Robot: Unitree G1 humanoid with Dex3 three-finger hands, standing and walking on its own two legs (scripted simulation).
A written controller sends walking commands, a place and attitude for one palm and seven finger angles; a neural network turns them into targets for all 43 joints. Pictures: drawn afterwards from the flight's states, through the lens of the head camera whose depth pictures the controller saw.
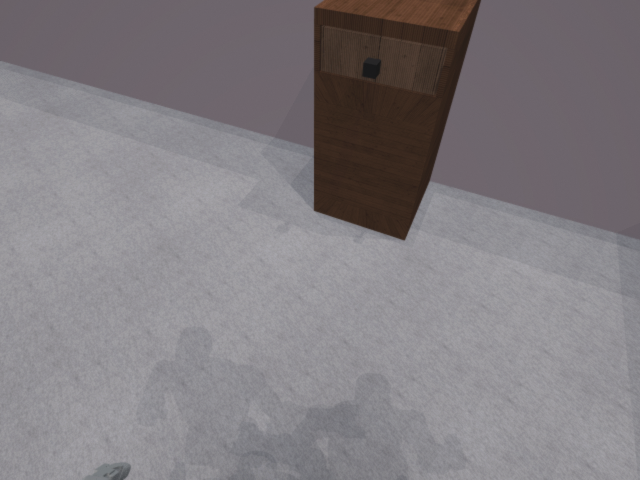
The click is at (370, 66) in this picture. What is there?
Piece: drawer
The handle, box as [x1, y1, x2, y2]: [362, 57, 380, 78]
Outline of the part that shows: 368,57 363,62 362,75 375,78 379,73 380,60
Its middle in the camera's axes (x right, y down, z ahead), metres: +0.16 -0.53 +1.18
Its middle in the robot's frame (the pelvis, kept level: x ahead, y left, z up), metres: +1.24 -0.10 -0.04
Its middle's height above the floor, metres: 0.73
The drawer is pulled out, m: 0.00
